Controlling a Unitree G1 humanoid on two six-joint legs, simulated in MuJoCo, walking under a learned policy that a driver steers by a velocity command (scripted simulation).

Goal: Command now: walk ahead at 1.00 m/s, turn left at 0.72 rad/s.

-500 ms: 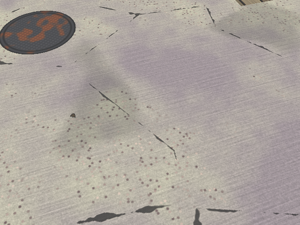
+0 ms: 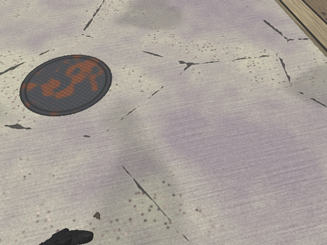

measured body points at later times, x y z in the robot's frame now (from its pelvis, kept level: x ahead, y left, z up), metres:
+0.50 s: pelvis +0.46 -0.03 -0.01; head +0.49 -0.02 +0.44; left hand +0.27 +0.20 -0.13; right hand +0.81 -0.14 -0.06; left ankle +0.58 +0.12 -0.67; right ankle +0.35 -0.19 -0.74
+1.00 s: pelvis +0.78 +0.10 -0.01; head +0.80 +0.12 +0.43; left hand +0.75 +0.42 -0.09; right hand +1.07 -0.02 -0.12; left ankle +0.69 +0.10 -0.74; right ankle +0.99 +0.12 -0.73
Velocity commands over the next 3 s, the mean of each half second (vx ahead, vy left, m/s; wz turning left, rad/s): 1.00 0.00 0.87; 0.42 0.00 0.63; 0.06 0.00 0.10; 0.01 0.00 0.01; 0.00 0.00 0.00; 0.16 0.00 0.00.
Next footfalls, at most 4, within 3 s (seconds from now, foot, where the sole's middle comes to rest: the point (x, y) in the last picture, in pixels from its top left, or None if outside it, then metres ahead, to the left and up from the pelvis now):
0.18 right None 0.39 -0.18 -0.77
0.60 left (139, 197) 0.72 0.13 -0.78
1.00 right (134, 144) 1.01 0.15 -0.77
1.32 left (114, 189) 0.77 0.24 -0.77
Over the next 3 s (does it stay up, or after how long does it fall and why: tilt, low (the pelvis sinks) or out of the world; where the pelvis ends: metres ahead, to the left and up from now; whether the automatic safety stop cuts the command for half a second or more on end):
stays up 0.91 0.19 0.00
